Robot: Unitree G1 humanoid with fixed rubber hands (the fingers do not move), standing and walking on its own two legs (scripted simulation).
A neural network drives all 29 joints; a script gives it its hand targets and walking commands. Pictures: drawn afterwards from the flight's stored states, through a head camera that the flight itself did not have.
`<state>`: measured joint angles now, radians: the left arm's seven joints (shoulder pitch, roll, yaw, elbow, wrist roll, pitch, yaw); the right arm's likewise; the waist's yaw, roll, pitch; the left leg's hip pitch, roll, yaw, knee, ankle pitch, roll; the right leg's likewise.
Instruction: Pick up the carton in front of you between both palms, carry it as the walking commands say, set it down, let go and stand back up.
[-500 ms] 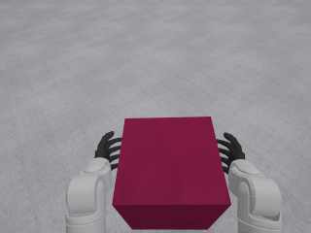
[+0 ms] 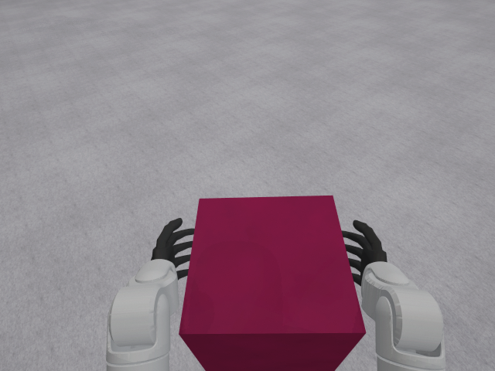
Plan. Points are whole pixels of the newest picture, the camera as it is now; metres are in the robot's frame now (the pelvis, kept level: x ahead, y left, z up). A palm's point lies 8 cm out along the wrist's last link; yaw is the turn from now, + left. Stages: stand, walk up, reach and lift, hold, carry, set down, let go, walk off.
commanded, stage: carry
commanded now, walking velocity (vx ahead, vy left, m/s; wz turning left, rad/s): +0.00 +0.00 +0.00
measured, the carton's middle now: (267, 291) +0.25 +0.00 +0.01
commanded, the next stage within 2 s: hold in 1.04 s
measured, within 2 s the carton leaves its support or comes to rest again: neither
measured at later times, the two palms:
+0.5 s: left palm (168, 285) +0.24 +0.15 +0.04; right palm (359, 288) +0.24 -0.14 +0.04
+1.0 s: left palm (166, 281) +0.24 +0.16 +0.04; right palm (354, 285) +0.24 -0.14 +0.04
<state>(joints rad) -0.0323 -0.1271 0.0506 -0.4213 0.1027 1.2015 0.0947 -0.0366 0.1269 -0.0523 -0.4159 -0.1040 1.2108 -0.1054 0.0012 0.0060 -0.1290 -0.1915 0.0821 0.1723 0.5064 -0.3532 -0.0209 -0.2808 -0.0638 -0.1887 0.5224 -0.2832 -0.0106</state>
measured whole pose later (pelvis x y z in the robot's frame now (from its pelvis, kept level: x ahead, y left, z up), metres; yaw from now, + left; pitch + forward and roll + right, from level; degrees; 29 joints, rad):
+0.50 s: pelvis -0.04 +0.01 +0.00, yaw +0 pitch +2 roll +0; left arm -0.15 -0.13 0.12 0.06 0.22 0.82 0.03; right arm -0.15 0.13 -0.12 0.07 -0.23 0.83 -0.04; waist 0.00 0.00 -0.09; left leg -0.23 0.07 0.18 0.49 -0.29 0.00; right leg -0.31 -0.08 -0.18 0.49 -0.21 -0.01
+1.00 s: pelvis -0.04 +0.01 +0.00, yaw +0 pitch +2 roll +0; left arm -0.18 -0.14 0.15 0.12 0.22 0.74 0.03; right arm -0.19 0.14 -0.15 0.14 -0.23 0.74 -0.04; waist 0.00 0.00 -0.09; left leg -0.24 0.06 0.18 0.51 -0.30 0.01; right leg -0.32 -0.08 -0.18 0.50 -0.21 0.00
